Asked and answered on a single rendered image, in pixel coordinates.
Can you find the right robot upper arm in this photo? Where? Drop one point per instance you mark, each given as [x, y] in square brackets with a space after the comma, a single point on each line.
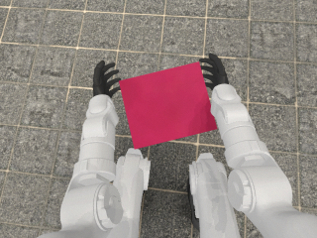
[264, 194]

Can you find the robot left thigh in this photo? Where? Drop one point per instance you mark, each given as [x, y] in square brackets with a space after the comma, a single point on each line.
[131, 180]

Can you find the robot left hand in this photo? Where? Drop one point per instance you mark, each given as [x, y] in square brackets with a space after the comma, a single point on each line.
[100, 85]

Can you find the carton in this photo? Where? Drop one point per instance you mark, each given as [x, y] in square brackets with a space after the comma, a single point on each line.
[167, 105]

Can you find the robot right hand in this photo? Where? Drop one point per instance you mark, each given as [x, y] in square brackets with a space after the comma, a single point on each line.
[219, 74]

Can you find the robot right forearm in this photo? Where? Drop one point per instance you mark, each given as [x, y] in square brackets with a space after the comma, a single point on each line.
[243, 147]

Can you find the robot left forearm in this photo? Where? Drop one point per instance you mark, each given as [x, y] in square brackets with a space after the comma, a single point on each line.
[97, 145]

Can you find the left robot shin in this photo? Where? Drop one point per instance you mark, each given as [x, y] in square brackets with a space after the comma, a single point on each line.
[122, 159]

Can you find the left robot upper arm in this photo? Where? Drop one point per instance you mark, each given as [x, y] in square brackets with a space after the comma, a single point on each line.
[90, 211]

